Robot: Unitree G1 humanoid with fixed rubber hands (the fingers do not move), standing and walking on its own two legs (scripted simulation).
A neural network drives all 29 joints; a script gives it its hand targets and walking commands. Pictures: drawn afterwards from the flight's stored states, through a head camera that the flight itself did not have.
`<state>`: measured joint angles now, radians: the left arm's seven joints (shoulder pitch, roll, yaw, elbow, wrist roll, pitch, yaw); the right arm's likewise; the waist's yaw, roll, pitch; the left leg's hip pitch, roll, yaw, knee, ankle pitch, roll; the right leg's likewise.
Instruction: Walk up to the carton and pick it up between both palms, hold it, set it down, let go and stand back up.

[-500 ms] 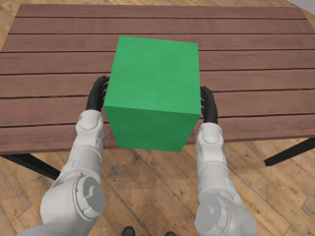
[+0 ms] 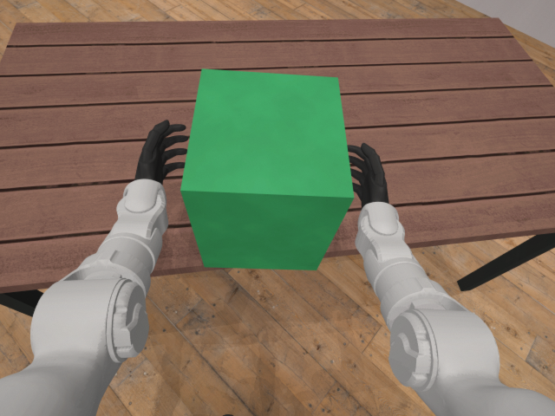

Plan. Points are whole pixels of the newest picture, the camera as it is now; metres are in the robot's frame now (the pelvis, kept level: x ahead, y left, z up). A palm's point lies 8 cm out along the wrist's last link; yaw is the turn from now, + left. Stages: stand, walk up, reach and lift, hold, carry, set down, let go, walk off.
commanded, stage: set down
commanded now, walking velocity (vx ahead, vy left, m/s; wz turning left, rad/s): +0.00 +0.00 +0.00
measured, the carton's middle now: (265, 180) +0.48 +0.02 -0.01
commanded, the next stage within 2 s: none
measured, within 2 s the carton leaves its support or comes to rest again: neither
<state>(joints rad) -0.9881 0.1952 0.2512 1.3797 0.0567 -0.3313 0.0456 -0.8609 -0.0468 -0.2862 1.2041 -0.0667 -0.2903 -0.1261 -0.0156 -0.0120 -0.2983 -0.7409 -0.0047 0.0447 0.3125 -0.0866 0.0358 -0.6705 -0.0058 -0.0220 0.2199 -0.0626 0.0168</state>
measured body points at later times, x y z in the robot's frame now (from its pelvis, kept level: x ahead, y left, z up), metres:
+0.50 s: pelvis -0.03 -0.02 +0.00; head +0.06 +0.01 +0.44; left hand +0.46 +0.21 +0.10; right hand +0.46 -0.17 +0.10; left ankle +0.00 +0.09 -0.74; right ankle -0.02 -0.14 -0.74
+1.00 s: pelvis -0.02 -0.01 +0.01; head +0.02 +0.01 +0.46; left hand +0.46 +0.21 +0.16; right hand +0.44 -0.19 +0.15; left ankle +0.00 +0.09 -0.74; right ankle -0.02 -0.14 -0.74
